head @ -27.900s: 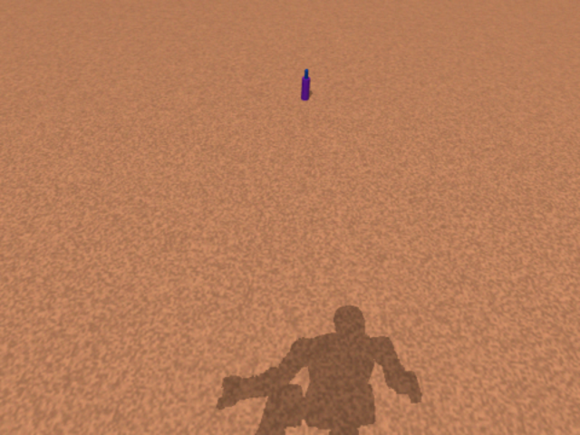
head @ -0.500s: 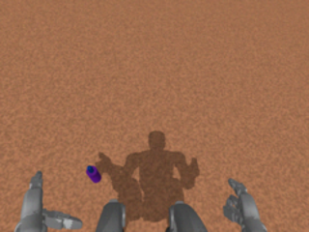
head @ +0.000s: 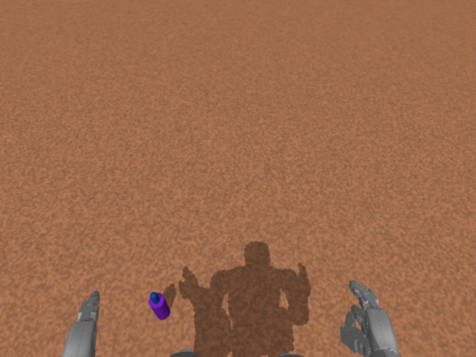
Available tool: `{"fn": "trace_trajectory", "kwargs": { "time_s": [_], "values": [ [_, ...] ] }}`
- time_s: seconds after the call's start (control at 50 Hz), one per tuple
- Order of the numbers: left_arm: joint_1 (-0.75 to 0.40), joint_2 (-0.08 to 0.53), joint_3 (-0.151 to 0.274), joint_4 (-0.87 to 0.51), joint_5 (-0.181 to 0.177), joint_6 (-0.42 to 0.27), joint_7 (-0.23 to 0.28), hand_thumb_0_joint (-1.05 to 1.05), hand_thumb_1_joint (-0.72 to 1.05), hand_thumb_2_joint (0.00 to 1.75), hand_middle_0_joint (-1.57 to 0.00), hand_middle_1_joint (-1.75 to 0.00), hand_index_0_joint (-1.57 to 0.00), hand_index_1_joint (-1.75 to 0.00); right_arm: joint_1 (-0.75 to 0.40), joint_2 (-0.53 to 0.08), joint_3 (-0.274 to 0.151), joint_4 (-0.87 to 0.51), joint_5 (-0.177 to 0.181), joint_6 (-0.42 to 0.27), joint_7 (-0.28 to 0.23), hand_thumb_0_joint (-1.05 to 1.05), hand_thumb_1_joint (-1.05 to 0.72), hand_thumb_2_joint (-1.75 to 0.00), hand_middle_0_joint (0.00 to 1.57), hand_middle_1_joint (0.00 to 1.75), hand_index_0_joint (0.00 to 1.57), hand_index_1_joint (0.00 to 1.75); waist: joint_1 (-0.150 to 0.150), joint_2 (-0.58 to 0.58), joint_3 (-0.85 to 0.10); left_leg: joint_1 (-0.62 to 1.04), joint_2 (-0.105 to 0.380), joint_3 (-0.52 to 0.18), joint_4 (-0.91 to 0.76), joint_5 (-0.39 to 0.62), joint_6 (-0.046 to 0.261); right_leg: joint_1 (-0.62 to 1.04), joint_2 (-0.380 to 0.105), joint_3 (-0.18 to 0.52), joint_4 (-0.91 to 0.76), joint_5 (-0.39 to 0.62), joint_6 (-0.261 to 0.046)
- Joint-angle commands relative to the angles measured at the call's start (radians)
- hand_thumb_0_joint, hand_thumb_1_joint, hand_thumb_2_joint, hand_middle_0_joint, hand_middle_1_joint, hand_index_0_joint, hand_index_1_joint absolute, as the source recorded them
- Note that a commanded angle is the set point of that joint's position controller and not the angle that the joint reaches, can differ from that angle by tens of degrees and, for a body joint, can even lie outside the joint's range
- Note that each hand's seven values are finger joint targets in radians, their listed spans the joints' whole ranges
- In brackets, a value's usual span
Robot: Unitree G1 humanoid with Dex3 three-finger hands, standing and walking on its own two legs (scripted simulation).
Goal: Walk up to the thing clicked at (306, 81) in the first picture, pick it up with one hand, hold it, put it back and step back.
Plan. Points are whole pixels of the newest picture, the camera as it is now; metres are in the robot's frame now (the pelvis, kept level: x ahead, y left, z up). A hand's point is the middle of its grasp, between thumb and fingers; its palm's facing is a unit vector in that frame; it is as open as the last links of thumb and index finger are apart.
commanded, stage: home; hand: left
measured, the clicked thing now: (158, 304) +0.40 +0.26 -0.61
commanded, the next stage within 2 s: stand in 1.50 s
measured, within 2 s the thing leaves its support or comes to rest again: neither
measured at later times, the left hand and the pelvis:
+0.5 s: hand (130, 351) +0.16 +0.17 -0.05, palm faces +0.09 -0.95 -0.29, open 17.6 cm; pelvis -0.01 -0.01 +0.00, yaw +0 degrees
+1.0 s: hand (128, 351) +0.16 +0.17 -0.05, palm faces +0.10 -0.96 -0.28, open 17.7 cm; pelvis -0.01 -0.01 +0.00, yaw +0 degrees
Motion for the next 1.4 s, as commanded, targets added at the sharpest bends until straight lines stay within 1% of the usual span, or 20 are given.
{"fn": "trace_trajectory", "kwargs": {
  "time_s": [0.0,0.06,0.1,0.12,0.18,0.22,0.24,0.26,0.34,0.38,0.4,0.46,0.56,0.78,0.88,1.12,1.2,1.24,1.3,1.38],
  "values": [
    [-0.045,0.085,0.051,-0.181,0.008,-0.056,0.007,0.0,-0.61,0.02,-0.05,-0.04,-0.05,-0.04,-0.061,-0.125,-0.058,-0.143,0.0,-0.066,-0.018,0.0,-0.9,-0.9,0.2,0.3,0.2,0.3,-0.009,0.002,-0.068,0.122,-0.043,0.029,-0.182,0.174,0.015,0.026,0.045,-0.022,-0.168,0.174,-0.029],
    [-0.076,0.087,0.053,-0.198,0.006,-0.061,0.007,0.0,-0.58,0.04,-0.05,-0.05,-0.05,-0.05,-0.073,-0.121,-0.054,-0.134,0.001,-0.073,-0.016,0.0,-0.9,-0.9,0.2,0.3,0.2,0.3,-0.007,0.005,-0.07,0.124,-0.044,0.03,-0.188,0.147,0.016,0.028,0.043,-0.019,-0.181,0.149,-0.029],
    [-0.035,0.089,0.065,-0.169,0.006,-0.058,0.006,0.0,-0.6,0.03,-0.05,-0.05,-0.05,-0.05,-0.075,-0.122,-0.054,-0.134,0.001,-0.076,-0.015,0.0,-0.9,-0.9,0.2,0.3,0.2,0.3,0.005,0.004,-0.059,0.116,-0.045,0.028,-0.197,0.127,0.016,0.026,0.044,-0.021,-0.185,0.125,-0.03],
    [-0.048,0.083,0.054,-0.168,0.006,-0.059,0.003,0.0,-0.6,0.03,-0.05,-0.05,-0.05,-0.05,-0.077,-0.124,-0.055,-0.134,0.0,-0.077,-0.016,0.0,-0.9,-0.9,0.2,0.3,0.2,0.3,-0.004,0.007,-0.061,0.116,-0.044,0.029,-0.196,0.124,0.016,0.021,0.045,-0.021,-0.189,0.125,-0.029],
    [-0.029,0.096,0.071,-0.163,0.006,-0.061,0.004,0.0,-0.58,0.03,-0.05,-0.05,-0.05,-0.05,-0.071,-0.125,-0.057,-0.134,0.0,-0.077,-0.014,0.0,-0.9,-0.9,0.2,0.3,0.2,0.3,0.002,-0.005,-0.083,0.12,-0.047,0.032,-0.189,0.153,0.018,0.042,0.042,-0.016,-0.189,0.156,-0.027],
    [-0.047,0.093,0.063,-0.166,0.004,-0.064,0.0,0.0,-0.61,0.02,-0.05,-0.04,-0.05,-0.04,-0.076,-0.124,-0.055,-0.131,0.001,-0.076,-0.014,0.0,-0.9,-0.9,0.2,0.3,0.2,0.3,0.003,0.008,-0.056,0.112,-0.047,0.033,-0.196,0.142,0.016,0.031,0.042,-0.018,-0.188,0.144,-0.029],
    [-0.032,0.089,0.064,-0.157,0.005,-0.064,-0.001,0.0,-0.61,0.02,-0.05,-0.04,-0.05,-0.04,-0.077,-0.124,-0.056,-0.132,-0.001,-0.077,-0.015,0.0,-0.9,-0.9,0.2,0.3,0.2,0.3,0.004,-0.003,-0.082,0.117,-0.047,0.034,-0.191,0.145,0.017,0.039,0.044,-0.017,-0.189,0.146,-0.028],
    [-0.048,0.087,0.057,-0.159,0.006,-0.065,-0.002,0.0,-0.61,0.02,-0.05,-0.04,-0.05,-0.04,-0.072,-0.126,-0.059,-0.132,-0.002,-0.078,-0.017,0.0,-0.9,-0.9,0.2,0.3,0.2,0.3,-0.008,-0.016,-0.078,0.121,-0.045,0.034,-0.186,0.163,0.019,0.038,0.043,-0.017,-0.189,0.166,-0.025],
    [-0.049,0.096,0.069,-0.162,0.005,-0.068,-0.002,0.0,-0.6,0.02,-0.05,-0.05,-0.05,-0.05,-0.073,-0.125,-0.058,-0.131,-0.001,-0.082,-0.019,0.0,-0.9,-0.9,0.2,0.3,0.2,0.3,0.001,-0.019,-0.086,0.127,-0.047,0.04,-0.181,0.172,0.02,0.049,0.04,-0.01,-0.196,0.18,-0.024],
    [-0.068,0.085,0.054,-0.158,0.006,-0.069,-0.004,0.0,-0.6,0.03,-0.05,-0.05,-0.05,-0.05,-0.076,-0.125,-0.058,-0.128,0.0,-0.087,-0.017,0.0,-0.9,-0.9,0.2,0.3,0.2,0.3,-0.004,-0.016,-0.061,0.121,-0.046,0.038,-0.189,0.142,0.021,0.032,0.04,-0.011,-0.197,0.15,-0.025],
    [-0.061,0.096,0.069,-0.154,0.004,-0.069,-0.001,0.0,-0.6,0.02,-0.05,-0.05,-0.05,-0.04,-0.079,-0.124,-0.057,-0.129,0.001,-0.087,-0.018,0.0,-0.9,-0.9,0.2,0.3,0.2,0.3,0.002,-0.013,-0.06,0.114,-0.048,0.042,-0.191,0.129,0.021,0.027,0.04,-0.009,-0.202,0.137,-0.026],
    [-0.059,0.094,0.064,-0.148,0.004,-0.072,-0.005,0.0,-0.6,0.02,-0.05,-0.05,-0.05,-0.05,-0.085,-0.124,-0.055,-0.127,0.0,-0.089,-0.017,0.0,-0.9,-0.9,0.2,0.3,0.2,0.3,0.003,-0.021,-0.045,0.108,-0.047,0.038,-0.201,0.089,0.021,0.023,0.04,-0.012,-0.211,0.09,-0.027],
    [-0.054,0.093,0.067,-0.157,0.004,-0.073,-0.007,0.0,-0.61,0.02,-0.05,-0.04,-0.05,-0.04,-0.075,-0.124,-0.057,-0.12,-0.001,-0.093,-0.018,0.0,-0.9,-0.9,0.2,0.3,0.2,0.3,-0.001,-0.034,-0.078,0.123,-0.049,0.045,-0.178,0.159,0.025,0.046,0.036,-0.003,-0.202,0.173,-0.021],
    [-0.058,0.087,0.061,-0.145,0.005,-0.078,-0.007,0.0,-0.61,0.02,-0.04,-0.04,-0.04,-0.04,-0.08,-0.125,-0.058,-0.118,-0.003,-0.095,-0.019,0.0,-0.9,-0.9,0.2,0.3,0.2,0.3,0.001,-0.026,-0.052,0.116,-0.048,0.043,-0.194,0.117,0.022,0.032,0.038,-0.008,-0.213,0.122,-0.026],
    [-0.044,0.09,0.066,-0.143,0.007,-0.075,-0.008,0.0,-0.6,0.02,-0.05,-0.05,-0.05,-0.05,-0.075,-0.121,-0.057,-0.12,-0.003,-0.097,-0.023,0.0,-0.9,-0.9,0.2,0.3,0.2,0.3,0.0,-0.031,-0.072,0.129,-0.05,0.047,-0.182,0.156,0.024,0.046,0.036,-0.004,-0.206,0.167,-0.023],
    [-0.068,0.087,0.061,-0.157,0.006,-0.076,-0.005,0.0,-0.6,0.02,-0.05,-0.04,-0.05,-0.04,-0.074,-0.128,-0.059,-0.112,-0.005,-0.102,-0.019,0.0,-0.9,-0.9,0.2,0.3,0.2,0.3,0.004,0.009,-0.061,0.14,-0.039,0.027,-0.216,0.132,0.015,0.025,0.048,-0.025,-0.187,0.129,-0.034],
    [-0.047,0.092,0.067,-0.152,0.008,-0.074,-0.005,0.0,-0.6,0.02,-0.05,-0.04,-0.05,-0.04,-0.07,-0.124,-0.057,-0.111,-0.004,-0.101,-0.019,0.0,-0.9,-0.9,0.2,0.3,0.2,0.3,0.01,-0.013,-0.082,0.144,-0.041,0.033,-0.198,0.199,0.017,0.053,0.043,-0.018,-0.182,0.192,-0.032],
    [-0.055,0.078,0.051,-0.148,0.009,-0.072,-0.007,0.0,-0.61,0.02,-0.05,-0.04,-0.05,-0.04,-0.071,-0.125,-0.058,-0.109,-0.007,-0.099,-0.019,0.0,-0.9,-0.9,0.2,0.3,0.2,0.3,0.0,-0.009,-0.092,0.151,-0.039,0.029,-0.198,0.207,0.017,0.055,0.044,-0.021,-0.18,0.201,-0.032],
    [-0.051,0.096,0.075,-0.142,0.009,-0.073,-0.003,0.0,-0.59,0.03,-0.05,-0.05,-0.05,-0.05,-0.07,-0.122,-0.057,-0.107,-0.006,-0.098,-0.02,0.0,-0.9,-0.9,0.2,0.3,0.2,0.3,0.006,-0.018,-0.081,0.14,-0.043,0.037,-0.191,0.202,0.02,0.06,0.039,-0.015,-0.194,0.203,-0.028],
    [-0.062,0.083,0.057,-0.137,0.009,-0.073,-0.006,0.0,-0.6,0.03,-0.05,-0.05,-0.05,-0.05,-0.08,-0.123,-0.056,-0.112,-0.006,-0.097,-0.019,0.0,-0.9,-0.9,0.2,0.3,0.2,0.3,0.003,-0.012,-0.063,0.136,-0.041,0.031,-0.209,0.151,0.018,0.039,0.042,-0.021,-0.197,0.146,-0.032]
  ]
}}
